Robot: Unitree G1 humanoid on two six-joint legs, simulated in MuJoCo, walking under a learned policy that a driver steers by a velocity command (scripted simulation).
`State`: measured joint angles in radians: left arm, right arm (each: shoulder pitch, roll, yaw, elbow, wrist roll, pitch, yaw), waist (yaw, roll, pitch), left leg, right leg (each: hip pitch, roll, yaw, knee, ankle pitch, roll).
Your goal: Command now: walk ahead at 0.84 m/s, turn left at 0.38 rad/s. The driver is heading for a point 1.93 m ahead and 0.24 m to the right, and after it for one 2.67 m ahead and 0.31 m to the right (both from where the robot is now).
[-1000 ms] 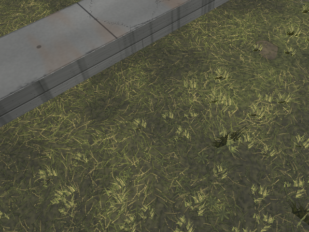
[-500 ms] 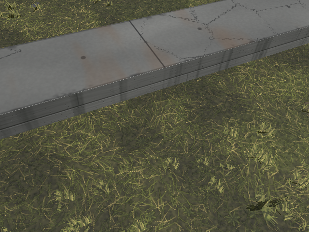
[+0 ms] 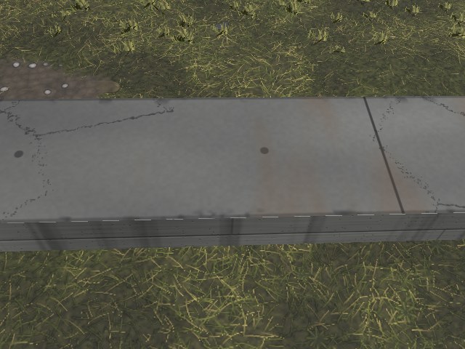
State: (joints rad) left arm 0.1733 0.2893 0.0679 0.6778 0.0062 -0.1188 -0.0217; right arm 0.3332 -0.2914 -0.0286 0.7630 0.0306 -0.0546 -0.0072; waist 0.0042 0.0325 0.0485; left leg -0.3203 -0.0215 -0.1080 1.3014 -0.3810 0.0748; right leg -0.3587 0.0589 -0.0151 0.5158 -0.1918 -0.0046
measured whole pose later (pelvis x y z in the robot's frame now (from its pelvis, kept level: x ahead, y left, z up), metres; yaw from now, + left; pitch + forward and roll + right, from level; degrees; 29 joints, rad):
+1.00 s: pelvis +0.36 +0.03 +0.01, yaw +3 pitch -1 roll +0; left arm 0.17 0.25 0.00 0.94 0.01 -0.02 0.03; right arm 0.14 -0.26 -0.01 0.91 -0.01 -0.01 -0.01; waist 0.00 0.00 0.02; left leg -0.24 -0.05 -0.03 0.48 -0.22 0.03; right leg -0.19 -0.02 0.03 0.49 -0.29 0.02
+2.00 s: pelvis +0.37 +0.02 +0.02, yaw +3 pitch -1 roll +0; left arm 0.24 0.22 0.01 1.11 0.01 -0.02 0.04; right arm 0.16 -0.23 -0.02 1.11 0.00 0.00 -0.04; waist 0.00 0.00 0.02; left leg -0.21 -0.03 -0.04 0.43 -0.21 0.01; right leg -0.15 0.00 0.02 0.42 -0.26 0.01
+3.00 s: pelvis +0.95 +0.00 +0.17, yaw +4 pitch +1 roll +0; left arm 0.57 0.14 -0.02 1.09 0.01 -0.11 -0.05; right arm -0.01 -0.18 0.04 0.64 0.02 -0.08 0.05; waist 0.03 0.03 -0.09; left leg -0.98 0.04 -0.12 1.46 -0.03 0.16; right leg -0.13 0.03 -0.14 0.49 -0.38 -0.06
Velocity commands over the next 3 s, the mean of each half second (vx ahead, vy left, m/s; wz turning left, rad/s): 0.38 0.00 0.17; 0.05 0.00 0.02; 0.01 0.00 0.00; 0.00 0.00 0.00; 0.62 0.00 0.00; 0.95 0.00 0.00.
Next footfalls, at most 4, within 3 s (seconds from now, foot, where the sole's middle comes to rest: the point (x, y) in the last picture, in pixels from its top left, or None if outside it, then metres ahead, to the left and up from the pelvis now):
0.26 left None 0.42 0.14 -0.76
0.64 right None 0.40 -0.10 -0.76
2.72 right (264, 174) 0.92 -0.08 -0.60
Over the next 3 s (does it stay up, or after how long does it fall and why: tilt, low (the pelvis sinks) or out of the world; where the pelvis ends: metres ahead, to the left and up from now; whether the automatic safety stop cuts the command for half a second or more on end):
stays up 0.95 0.00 0.17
